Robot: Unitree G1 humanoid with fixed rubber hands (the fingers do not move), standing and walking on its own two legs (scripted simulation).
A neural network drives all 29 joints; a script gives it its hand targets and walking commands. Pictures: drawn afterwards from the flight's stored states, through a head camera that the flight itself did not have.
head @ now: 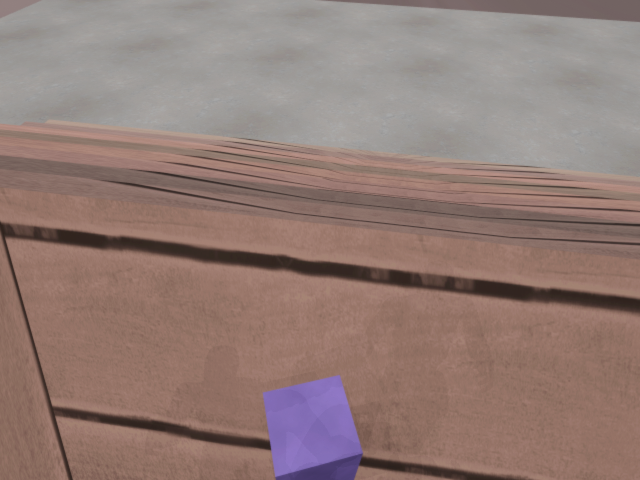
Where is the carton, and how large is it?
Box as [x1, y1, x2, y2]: [263, 375, 362, 479]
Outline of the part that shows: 339,375 263,392 276,479 353,479 362,451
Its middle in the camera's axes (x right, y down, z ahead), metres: -0.03 +0.53 +1.06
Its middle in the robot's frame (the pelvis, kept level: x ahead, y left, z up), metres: +0.41 +0.01 -0.66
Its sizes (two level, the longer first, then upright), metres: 0.210 0.200 0.250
